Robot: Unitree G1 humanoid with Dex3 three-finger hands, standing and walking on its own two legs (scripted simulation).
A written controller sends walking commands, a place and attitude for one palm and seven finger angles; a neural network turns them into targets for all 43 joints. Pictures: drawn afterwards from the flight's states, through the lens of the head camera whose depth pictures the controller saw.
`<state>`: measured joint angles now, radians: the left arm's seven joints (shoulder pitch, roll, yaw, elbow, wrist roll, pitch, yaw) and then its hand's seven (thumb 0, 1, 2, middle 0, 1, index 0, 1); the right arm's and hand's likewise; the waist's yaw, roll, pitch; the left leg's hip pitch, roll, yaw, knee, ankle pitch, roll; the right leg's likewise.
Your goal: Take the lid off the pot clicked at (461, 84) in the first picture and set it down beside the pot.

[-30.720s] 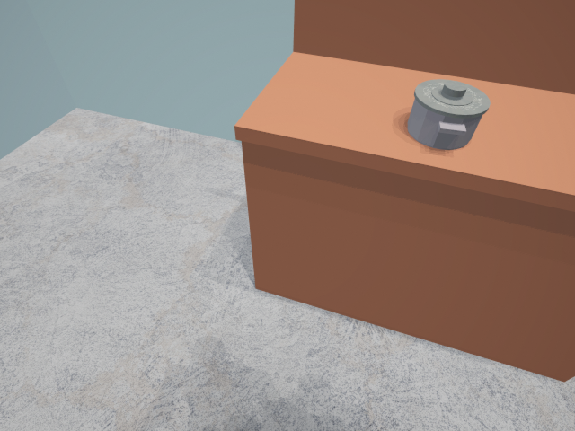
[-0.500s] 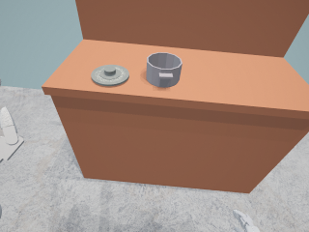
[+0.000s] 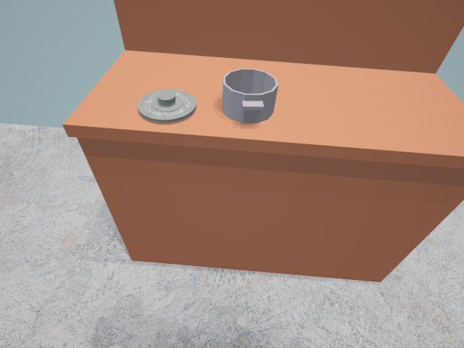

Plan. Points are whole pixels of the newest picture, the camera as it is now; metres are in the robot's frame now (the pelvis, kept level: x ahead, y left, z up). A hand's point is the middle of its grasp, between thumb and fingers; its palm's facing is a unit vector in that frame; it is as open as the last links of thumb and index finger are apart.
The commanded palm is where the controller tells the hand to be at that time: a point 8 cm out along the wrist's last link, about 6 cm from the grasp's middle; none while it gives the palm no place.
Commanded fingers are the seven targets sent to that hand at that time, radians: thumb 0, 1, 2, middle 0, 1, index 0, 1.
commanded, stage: let the arm hang, fingers relaxed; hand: left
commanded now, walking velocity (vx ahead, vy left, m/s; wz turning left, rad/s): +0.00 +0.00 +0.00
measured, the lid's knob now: (166, 97) +0.71 +0.20 +0.07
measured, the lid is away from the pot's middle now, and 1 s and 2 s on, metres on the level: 0.23 0.23 0.23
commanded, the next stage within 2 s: look to check the result in 0.90 s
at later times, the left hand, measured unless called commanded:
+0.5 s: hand out of the picture +0.01 +0.16 -0.16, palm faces +0.02 -0.98 -0.20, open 7.4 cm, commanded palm none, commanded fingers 0.00 0.90 0.90 -0.20 -0.30 -0.20 -0.30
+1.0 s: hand out of the picture +0.07 +0.17 -0.16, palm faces +0.01 -0.98 -0.21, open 7.3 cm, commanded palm none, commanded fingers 0.00 0.90 0.90 -0.20 -0.30 -0.20 -0.30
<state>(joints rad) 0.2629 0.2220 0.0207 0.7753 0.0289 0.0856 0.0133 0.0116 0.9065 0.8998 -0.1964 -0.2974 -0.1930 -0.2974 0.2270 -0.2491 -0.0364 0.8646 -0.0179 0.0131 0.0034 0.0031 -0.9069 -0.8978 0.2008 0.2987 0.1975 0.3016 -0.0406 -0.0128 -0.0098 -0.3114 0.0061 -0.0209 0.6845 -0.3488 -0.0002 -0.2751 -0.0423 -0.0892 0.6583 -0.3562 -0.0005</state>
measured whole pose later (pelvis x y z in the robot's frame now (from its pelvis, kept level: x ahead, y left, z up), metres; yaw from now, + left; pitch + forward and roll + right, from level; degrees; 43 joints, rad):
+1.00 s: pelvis +0.03 -0.01 +0.02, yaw -2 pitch -1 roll -1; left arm 0.22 0.16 0.03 1.09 0.01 0.01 0.04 0.01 0.92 0.90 -0.20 -0.30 -0.20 -0.30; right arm 0.28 -0.14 -0.04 1.07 -0.01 0.02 -0.04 0.00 -0.92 -0.90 0.20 0.30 0.19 0.30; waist -0.01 0.00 0.07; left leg -0.16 0.03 0.01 0.48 -0.30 -0.01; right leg -0.14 -0.01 -0.07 0.45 -0.29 0.00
